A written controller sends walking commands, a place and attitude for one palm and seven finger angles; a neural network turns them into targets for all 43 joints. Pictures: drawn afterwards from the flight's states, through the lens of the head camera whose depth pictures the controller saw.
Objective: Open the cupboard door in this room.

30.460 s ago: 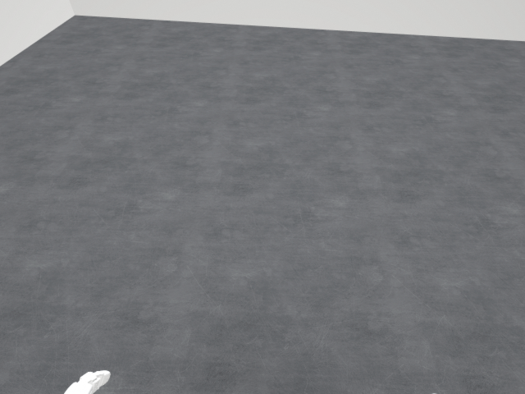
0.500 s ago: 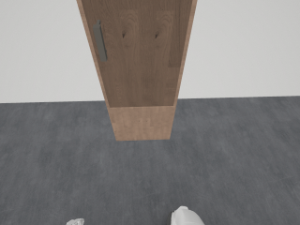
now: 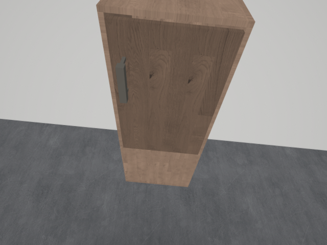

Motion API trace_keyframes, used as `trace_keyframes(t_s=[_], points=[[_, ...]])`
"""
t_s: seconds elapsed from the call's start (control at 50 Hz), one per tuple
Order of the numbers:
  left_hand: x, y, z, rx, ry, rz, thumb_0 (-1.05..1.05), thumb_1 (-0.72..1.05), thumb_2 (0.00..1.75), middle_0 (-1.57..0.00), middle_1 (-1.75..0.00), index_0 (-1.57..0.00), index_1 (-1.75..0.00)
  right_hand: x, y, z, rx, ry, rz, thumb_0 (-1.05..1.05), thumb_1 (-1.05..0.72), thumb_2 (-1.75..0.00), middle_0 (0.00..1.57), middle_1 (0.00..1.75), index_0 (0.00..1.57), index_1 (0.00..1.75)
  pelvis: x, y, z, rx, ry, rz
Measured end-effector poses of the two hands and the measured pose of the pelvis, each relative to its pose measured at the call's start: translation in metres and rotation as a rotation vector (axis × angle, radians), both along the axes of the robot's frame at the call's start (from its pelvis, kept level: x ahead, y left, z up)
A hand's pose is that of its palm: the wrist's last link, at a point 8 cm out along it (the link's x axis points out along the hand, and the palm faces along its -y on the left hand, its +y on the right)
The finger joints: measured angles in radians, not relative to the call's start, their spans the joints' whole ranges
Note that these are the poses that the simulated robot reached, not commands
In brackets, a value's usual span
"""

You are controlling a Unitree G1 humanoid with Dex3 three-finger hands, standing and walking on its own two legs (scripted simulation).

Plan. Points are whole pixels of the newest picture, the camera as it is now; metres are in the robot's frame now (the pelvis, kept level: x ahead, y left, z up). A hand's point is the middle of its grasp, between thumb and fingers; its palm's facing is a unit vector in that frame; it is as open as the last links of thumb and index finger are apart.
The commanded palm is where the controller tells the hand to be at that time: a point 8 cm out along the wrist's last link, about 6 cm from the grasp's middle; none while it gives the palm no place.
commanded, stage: come to a stop and stand still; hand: left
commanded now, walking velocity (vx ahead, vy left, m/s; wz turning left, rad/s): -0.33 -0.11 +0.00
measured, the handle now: (123, 80) +0.55 +0.18 +0.09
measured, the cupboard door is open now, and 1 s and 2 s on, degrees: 0 0 0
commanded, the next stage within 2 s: look again from close up in 1.68 s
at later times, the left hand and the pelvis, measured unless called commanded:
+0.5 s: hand out of the picture +0.05 +0.14 -0.16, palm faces +0.00 -0.96 -0.29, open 7.4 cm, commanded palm none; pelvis +0.00 -0.06 +0.00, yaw -2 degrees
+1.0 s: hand out of the picture -0.05 +0.17 -0.17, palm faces +0.07 -0.98 -0.21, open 7.4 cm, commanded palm none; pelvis -0.03 -0.02 +0.00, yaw -1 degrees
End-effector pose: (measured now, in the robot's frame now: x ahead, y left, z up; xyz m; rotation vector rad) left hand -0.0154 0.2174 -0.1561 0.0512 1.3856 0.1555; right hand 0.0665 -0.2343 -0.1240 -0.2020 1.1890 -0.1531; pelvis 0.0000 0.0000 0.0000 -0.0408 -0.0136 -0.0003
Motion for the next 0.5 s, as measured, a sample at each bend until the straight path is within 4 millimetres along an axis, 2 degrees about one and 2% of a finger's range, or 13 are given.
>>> trace_keyframes(t_s=[0.08, 0.18, 0.24, 0.34, 0.42, 0.46, 0.5], points=[[0.005, 0.002, 0.002, -0.007, 0.066, -0.002, 0.0, 0.92, 0.89, -0.19, -0.3, -0.19, -0.3, 0.019, 0.019, 0.003, 0.0, 0.005, -0.003, 0.0, -0.93, -0.9, 0.19, 0.3, 0.2, 0.3, 0.017, 0.008, 0.005, 0.025, -0.006, -0.018], [0.02, 0.006, 0.013, 0.014, 0.091, -0.026, 0.01, 0.91, 0.89, -0.19, -0.3, -0.19, -0.3, 0.027, 0.016, 0.004, -0.008, 0.021, -0.035, -0.02, -0.96, -0.9, 0.2, 0.3, 0.21, 0.3, 0.02, 0.009, 0.011, 0.022, -0.007, -0.018], [0.031, 0.01, 0.016, 0.047, 0.078, -0.035, 0.0, 0.91, 0.89, -0.19, -0.3, -0.2, -0.3, 0.02, 0.005, 0.003, -0.012, 0.047, -0.05, -0.02, -0.96, -0.9, 0.2, 0.3, 0.21, 0.3, 0.017, 0.001, 0.012, 0.023, -0.004, -0.026], [0.049, 0.009, 0.02, 0.105, 0.026, -0.048, 0.0, 0.91, 0.89, -0.19, -0.3, -0.19, -0.3, -0.002, -0.022, -0.003, -0.004, 0.095, -0.072, -0.01, -0.94, -0.9, 0.2, 0.3, 0.21, 0.3, 0.01, -0.021, 0.01, 0.031, -0.002, -0.034], [0.06, -0.008, 0.025, 0.148, -0.04, -0.07, 0.0, 0.91, 0.89, -0.19, -0.3, -0.19, -0.3, -0.02, -0.048, -0.019, 0.029, 0.116, -0.089, 0.0, -0.92, -0.9, 0.2, 0.3, 0.21, 0.3, 0.003, -0.045, 0.002, 0.051, -0.007, -0.036], [0.061, -0.02, 0.025, 0.171, -0.069, -0.088, 0.0, 0.91, 0.89, -0.19, -0.3, -0.19, -0.3, -0.028, -0.061, -0.031, 0.054, 0.119, -0.103, 0.0, -0.92, -0.9, 0.2, 0.3, 0.21, 0.3, 0.0, -0.057, -0.005, 0.067, -0.012, -0.039], [0.058, -0.034, 0.032, 0.168, -0.081, -0.096, 0.0, 0.91, 0.89, -0.19, -0.3, -0.19, -0.3, -0.036, -0.07, -0.034, 0.072, 0.134, -0.107, 0.0, -0.92, -0.9, 0.2, 0.3, 0.2, 0.3, -0.003, -0.063, -0.002, 0.065, -0.02, -0.027]])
